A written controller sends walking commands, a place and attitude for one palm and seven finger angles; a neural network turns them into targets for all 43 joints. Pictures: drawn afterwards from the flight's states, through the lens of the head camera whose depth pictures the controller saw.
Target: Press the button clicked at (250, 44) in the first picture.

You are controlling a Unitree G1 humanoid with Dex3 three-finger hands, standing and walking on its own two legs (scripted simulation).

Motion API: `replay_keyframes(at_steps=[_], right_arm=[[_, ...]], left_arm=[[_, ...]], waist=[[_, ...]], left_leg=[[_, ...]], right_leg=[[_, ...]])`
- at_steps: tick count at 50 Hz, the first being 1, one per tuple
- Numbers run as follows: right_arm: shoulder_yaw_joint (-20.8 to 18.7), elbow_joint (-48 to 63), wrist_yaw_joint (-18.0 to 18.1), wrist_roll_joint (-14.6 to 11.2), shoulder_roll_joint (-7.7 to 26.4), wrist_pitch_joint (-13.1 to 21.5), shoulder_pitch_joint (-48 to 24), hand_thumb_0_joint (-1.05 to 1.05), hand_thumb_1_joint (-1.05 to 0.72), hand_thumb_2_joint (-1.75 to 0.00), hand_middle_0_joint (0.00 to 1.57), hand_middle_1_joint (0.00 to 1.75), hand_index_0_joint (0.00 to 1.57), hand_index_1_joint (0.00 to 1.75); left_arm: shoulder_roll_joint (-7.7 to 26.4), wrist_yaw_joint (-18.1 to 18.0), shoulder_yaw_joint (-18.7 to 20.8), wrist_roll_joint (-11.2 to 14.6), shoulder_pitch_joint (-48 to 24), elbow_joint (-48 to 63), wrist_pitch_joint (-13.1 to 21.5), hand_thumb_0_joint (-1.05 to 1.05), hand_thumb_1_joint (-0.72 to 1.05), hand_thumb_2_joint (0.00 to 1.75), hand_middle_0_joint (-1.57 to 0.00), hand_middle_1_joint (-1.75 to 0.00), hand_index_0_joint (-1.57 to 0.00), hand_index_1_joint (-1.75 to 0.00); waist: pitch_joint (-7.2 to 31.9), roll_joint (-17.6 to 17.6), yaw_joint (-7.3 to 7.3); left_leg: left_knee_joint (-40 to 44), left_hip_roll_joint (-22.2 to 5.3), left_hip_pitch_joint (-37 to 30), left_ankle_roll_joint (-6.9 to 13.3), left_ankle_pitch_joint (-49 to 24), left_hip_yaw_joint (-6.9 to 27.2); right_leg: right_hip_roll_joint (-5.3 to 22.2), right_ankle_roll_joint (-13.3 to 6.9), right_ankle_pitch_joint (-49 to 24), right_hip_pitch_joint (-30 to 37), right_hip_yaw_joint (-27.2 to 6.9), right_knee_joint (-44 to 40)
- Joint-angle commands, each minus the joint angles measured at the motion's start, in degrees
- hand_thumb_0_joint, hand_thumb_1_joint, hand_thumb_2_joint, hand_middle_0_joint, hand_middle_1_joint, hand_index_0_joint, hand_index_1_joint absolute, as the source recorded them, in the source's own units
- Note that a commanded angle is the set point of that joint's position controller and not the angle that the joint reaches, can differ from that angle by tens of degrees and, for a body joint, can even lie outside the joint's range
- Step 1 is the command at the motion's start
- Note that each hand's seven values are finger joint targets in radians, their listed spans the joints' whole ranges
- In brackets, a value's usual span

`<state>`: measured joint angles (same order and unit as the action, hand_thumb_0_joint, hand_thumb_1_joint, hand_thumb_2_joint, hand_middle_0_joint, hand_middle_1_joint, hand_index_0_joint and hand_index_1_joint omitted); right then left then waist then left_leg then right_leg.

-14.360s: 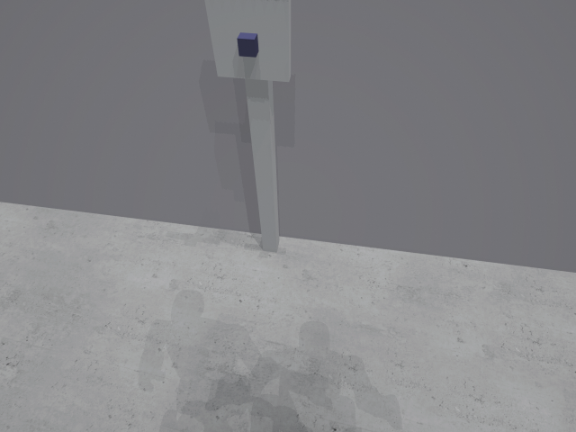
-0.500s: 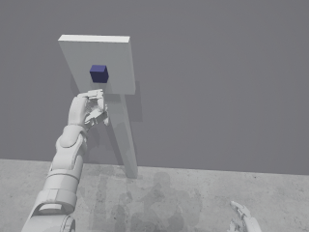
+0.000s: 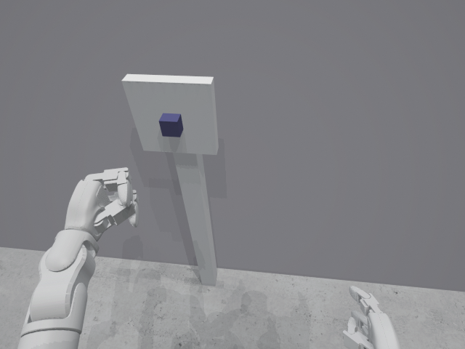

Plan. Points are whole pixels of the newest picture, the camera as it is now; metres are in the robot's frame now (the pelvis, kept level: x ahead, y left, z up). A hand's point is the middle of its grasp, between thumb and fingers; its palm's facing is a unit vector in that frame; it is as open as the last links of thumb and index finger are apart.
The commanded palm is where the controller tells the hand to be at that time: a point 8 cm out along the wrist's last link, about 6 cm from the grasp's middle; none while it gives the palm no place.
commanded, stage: draw the hand back to the body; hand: left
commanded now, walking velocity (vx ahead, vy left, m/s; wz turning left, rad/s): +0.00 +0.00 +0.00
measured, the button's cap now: (172, 124) +0.52 +0.18 +0.13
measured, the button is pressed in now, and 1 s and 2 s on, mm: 0 0 0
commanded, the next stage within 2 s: step back with the hand held close in 0.94 s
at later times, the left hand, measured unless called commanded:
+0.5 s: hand (77, 235) +0.22 +0.23 +0.16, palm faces +0.34 -0.88 -0.34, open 3.1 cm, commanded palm +0.16 +0.28 +0.17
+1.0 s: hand (51, 251) +0.18 +0.25 +0.17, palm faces +0.42 -0.83 -0.38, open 3.1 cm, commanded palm +0.13 +0.28 +0.18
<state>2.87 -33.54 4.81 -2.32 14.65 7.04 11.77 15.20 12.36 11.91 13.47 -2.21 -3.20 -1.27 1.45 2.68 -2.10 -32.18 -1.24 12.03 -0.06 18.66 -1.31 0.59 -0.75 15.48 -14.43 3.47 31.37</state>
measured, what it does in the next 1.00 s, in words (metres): stands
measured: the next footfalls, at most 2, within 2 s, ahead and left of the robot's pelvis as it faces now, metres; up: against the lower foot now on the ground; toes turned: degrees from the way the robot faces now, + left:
none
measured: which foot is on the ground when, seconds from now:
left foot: down 0.00-1.00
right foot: down 0.00-1.00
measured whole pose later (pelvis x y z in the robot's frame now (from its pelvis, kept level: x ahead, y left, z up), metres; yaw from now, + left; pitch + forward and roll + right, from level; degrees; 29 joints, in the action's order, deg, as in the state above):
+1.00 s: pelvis +0.01 +0.01 +0.01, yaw -1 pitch -6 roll -1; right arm 1.7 -36.3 4.1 1.6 11.9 7.4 11.1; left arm 17.7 -6.4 15.7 1.9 29.5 27.6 5.8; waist -1.8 3.6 -4.5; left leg -24.3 -1.3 2.6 0.3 15.8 -1.9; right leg 0.1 -0.2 11.6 -4.5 2.9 21.9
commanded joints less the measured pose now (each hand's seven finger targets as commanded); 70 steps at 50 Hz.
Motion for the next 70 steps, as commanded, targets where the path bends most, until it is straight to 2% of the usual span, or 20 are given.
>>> replay_keyframes(at_steps=[1, 2, 6, 13, 16, 22, 32, 33, 38, 40, 45, 49, 52, 53, 54, 55, 56, 62, 65, 70], right_arm=[[-1.9, 7.4, 0.6, 1.3, 4.8, 3.9, -7.5, 0.0, -0.9, -0.9, 0.2, 0.3, 0.2, 0.3], [-2.2, 7.1, 0.4, 1.5, 5.1, 3.6, -7.5, 0.0, -0.9, -0.9, 0.2, 0.3, 0.2, 0.3], [-1.8, 6.7, 0.3, 2.2, 4.1, 2.7, -8.0, 0.0, -0.9, -0.9, 0.2, 0.3, 0.2, 0.3], [-2.2, 6.4, 0.4, 3.0, 3.9, 2.2, -9.3, 0.0, -0.9, -0.9, 0.2, 0.3, 0.2, 0.3], [-2.3, 6.2, 0.1, 3.1, 3.9, 2.2, -9.3, 0.0, -0.9, -0.9, 0.2, 0.3, 0.2, 0.3], [-3.0, 6.4, -0.6, 3.5, 4.0, 1.8, -9.1, 0.0, -0.9, -0.9, 0.2, 0.3, 0.2, 0.3], [-3.4, 7.3, -0.4, 3.3, 3.5, 2.5, -8.2, 0.0, -0.9, -0.9, 0.2, 0.3, 0.2, 0.3], [-3.4, 7.4, -0.5, 3.2, 3.6, 2.7, -8.0, 0.0, -0.9, -0.9, 0.2, 0.3, 0.2, 0.3], [-3.6, 6.6, -0.1, 3.3, 3.9, 3.4, -7.3, 0.0, -0.9, -0.9, 0.2, 0.3, 0.2, 0.3], [-3.6, 6.4, 0.0, 3.4, 3.7, 3.3, -7.4, 0.0, -0.9, -0.9, 0.2, 0.3, 0.2, 0.3], [-3.4, 6.6, 0.1, 3.6, 3.4, 3.5, -7.6, 0.0, -0.9, -0.9, 0.2, 0.3, 0.2, 0.3], [-3.2, 6.6, -0.2, 3.6, 3.2, 3.5, -7.7, 0.0, -0.9, -0.9, 0.2, 0.3, 0.2, 0.3], [-3.3, 6.6, -0.1, 3.6, 3.3, 3.6, -8.0, 0.0, -0.9, -0.9, 0.2, 0.3, 0.2, 0.3], [-3.4, 6.0, 0.1, 3.5, 3.4, 3.4, -7.9, 0.0, -0.9, -0.9, 0.2, 0.3, 0.2, 0.3], [-3.5, 8.6, -0.2, 2.9, 4.9, 1.6, -6.6, 0.0, -0.9, -0.9, 0.2, 0.3, 0.2, 0.3], [-3.6, 7.6, -0.1, 3.1, 3.7, 0.5, -6.7, 0.0, -0.9, -0.9, 0.2, 0.3, 0.2, 0.3], [-3.8, 7.9, -0.4, 3.2, 3.9, -0.2, -7.1, 0.0, -0.9, -0.9, 0.2, 0.3, 0.2, 0.3], [-4.8, 9.7, -0.3, 3.1, 4.9, -1.9, -7.1, 0.0, -0.9, -0.9, 0.2, 0.3, 0.2, 0.3], [-5.6, 11.2, -0.4, 2.8, 4.6, -2.7, -6.6, 0.0, -0.9, -0.9, 0.2, 0.3, 0.2, 0.3], [-6.2, 12.3, -0.2, 2.4, 4.4, -3.6, -6.6, 0.0, -0.9, -0.9, 0.2, 0.3, 0.2, 0.3]], left_arm=[[7.7, -11.2, 0.7, -5.6, -5.5, 17.7, 6.2, 0.0, 0.9, 0.9, -1.3, -1.5, -1.3, -1.5], [8.5, -12.3, 0.8, -6.4, -4.6, 19.9, 6.6, 0.0, 0.9, 0.9, -1.3, -1.5, -1.3, -1.5], [9.0, -15.8, 1.1, -8.9, -2.9, 25.7, 8.4, 0.0, 0.9, 0.9, -1.3, -1.5, -1.3, -1.5], [10.3, -18.2, 3.0, -10.4, 4.7, 31.1, 9.7, 0.0, 0.9, 0.9, -1.3, -1.5, -1.3, -1.5], [9.5, -18.5, 3.0, -10.9, 8.6, 33.4, 9.9, 0.0, 0.9, 0.9, -1.3, -1.5, -1.3, -1.5], [10.7, -18.6, 6.2, -11.0, 19.2, 36.6, 10.1, 0.0, 0.9, 0.9, -1.3, -1.5, -1.3, -1.5], [12.1, -19.1, 10.2, -11.0, 28.7, 43.3, 10.6, 0.0, 0.9, 0.9, -1.3, -1.5, -1.3, -1.5], [11.9, -19.2, 10.2, -11.0, 28.6, 44.5, 10.7, 0.0, 0.9, 0.9, -1.3, -1.5, -1.3, -1.5], [10.6, -19.5, 8.4, -11.6, 26.0, 43.5, 10.5, 0.0, 0.9, 0.9, -1.3, -1.5, -1.3, -1.5], [10.6, -19.7, 8.5, -11.6, 26.3, 42.6, 10.5, 0.0, 0.9, 0.9, -1.3, -1.5, -1.3, -1.5], [11.8, -20.1, 10.0, -11.6, 27.0, 43.8, 10.7, 0.0, 0.9, 0.9, -1.3, -1.5, -1.3, -1.5], [11.5, -20.0, 9.9, -11.4, 27.9, 43.9, 10.6, 0.0, 0.9, 0.9, -1.3, -1.5, -1.3, -1.5], [11.6, -19.9, 10.0, -11.4, 27.9, 42.8, 10.6, 0.0, 0.9, 0.9, -1.3, -1.5, -1.3, -1.5], [12.5, -20.2, 11.1, -11.3, 25.8, 40.9, 10.4, 0.0, 0.9, 0.9, -1.3, -1.5, -1.3, -1.5], [17.9, -20.2, 17.6, -10.7, 22.0, 43.6, 12.7, 0.0, 0.9, 0.9, -1.3, -1.5, -1.3, -1.5], [13.9, -19.7, 14.8, -10.9, 28.2, 38.5, 12.8, 0.0, 0.9, 0.9, -1.3, -1.5, -1.3, -1.5], [12.9, -19.5, 13.3, -11.2, 29.7, 38.5, 12.8, 0.0, 0.9, 0.9, -1.3, -1.5, -1.3, -1.5], [13.7, -19.8, 13.4, -11.5, 34.8, 45.2, 14.7, 0.0, 0.9, 0.9, -1.3, -1.5, -1.3, -1.5], [15.7, -20.4, 16.0, -11.5, 38.2, 47.6, 15.1, 0.0, 0.9, 0.9, -1.3, -1.5, -1.3, -1.5], [16.3, -20.8, 17.9, -11.2, 41.1, 47.8, 15.4, 0.0, 0.9, 0.9, -1.3, -1.5, -1.3, -1.5]], waist=[[1.9, -2.7, -0.05], [2.8, -5.2, -0.3], [4.5, 2.6, -0.08], [4.0, -0.8, -0.67], [3.5, 1.3, -0.9], [1.9, -1.2, -1.74], [0.3, 0.6, -2.26], [0.2, 2.1, -2.07], [-1.5, 1.1, -1.25], [-1.4, -0.1, -1.47], [1.2, 1.1, -2.23], [0.3, 2.5, -2.27], [-1.7, 0.0, -2.23], [-2.2, -0.3, -1.94], [-6.6, -2.2, 0.95], [-5.3, -5.1, 0.98], [-4.7, -5.5, 1.1], [7.1, 0.8, 1.09], [11.9, -0.7, 1.0], [10.5, -0.3, 1.15]], left_leg=[[9.1, 0.8, -0.1, 1.7, -7.0, 0.5], [9.4, 0.7, -0.8, 2.0, -8.1, 0.4], [11.8, 0.7, -4.4, 1.5, -8.7, 0.1], [13.5, 0.3, -6.5, 1.7, -10.9, 0.5], [13.7, 0.4, -7.0, 1.3, -13.0, 0.6], [13.3, 0.0, -6.2, 1.1, -16.3, 0.7], [12.0, -0.3, -6.0, 0.8, -17.9, 0.5], [12.0, -0.3, -6.0, 0.7, -17.5, 0.6], [12.1, -0.3, -6.4, 1.1, -15.6, 0.6], [12.1, -0.1, -6.3, 1.2, -15.0, 0.6], [12.1, 0.0, -6.1, 0.9, -16.4, 1.0], [11.9, -0.1, -5.9, 0.6, -17.6, 0.8], [12.3, -0.2, -5.0, 0.6, -15.5, 1.0], [12.5, -0.2, -5.0, 0.8, -14.3, 0.6], [11.1, -0.7, -0.4, 2.0, -8.8, 1.4], [10.0, -0.5, -1.6, 2.1, -7.9, 1.8], [9.4, -0.3, -2.4, 2.2, -9.0, 1.6], [9.3, -1.8, -2.3, 2.0, -20.1, 2.1], [7.7, -2.8, -1.4, 1.7, -26.6, 2.2], [7.5, -3.5, 3.5, 1.5, -26.5, 3.2]], right_leg=[[0.5, -0.3, -4.5, 4.1, -2.1, -9.9], [0.3, -0.3, -5.1, 5.7, -2.3, -10.9], [0.4, -0.6, -5.7, 8.5, -2.3, -11.3], [-0.1, -0.5, -6.7, 11.3, -2.3, -13.3], [-0.2, -0.7, -8.8, 11.9, -2.0, -12.9], [-0.5, -0.6, -11.4, 12.7, -2.0, -12.8], [-0.6, -0.7, -12.9, 11.6, -2.4, -12.6], [-0.6, -0.6, -12.3, 11.4, -2.5, -12.4], [-0.4, -0.5, -10.3, 9.5, -2.3, -12.9], [-0.4, -0.5, -9.6, 9.6, -2.2, -12.9], [-0.3, -0.7, -11.3, 12.1, -2.3, -12.1], [-0.3, -0.7, -12.6, 12.0, -2.4, -12.0], [-0.6, -0.7, -10.3, 11.0, -2.3, -13.1], [-0.4, -0.6, -9.4, 10.5, -2.6, -13.4], [2.2, -0.5, -8.8, 2.7, -9.1, -17.2], [3.5, -0.6, -6.9, 1.3, -9.1, -18.3], [3.9, -0.7, -7.4, 0.7, -9.4, -18.9], [3.6, 0.0, -20.0, 7.0, -6.1, -10.7], [3.4, 0.4, -27.5, 9.9, -5.3, -6.3], [3.3, 0.6, -28.2, 8.9, -5.4, -2.8]])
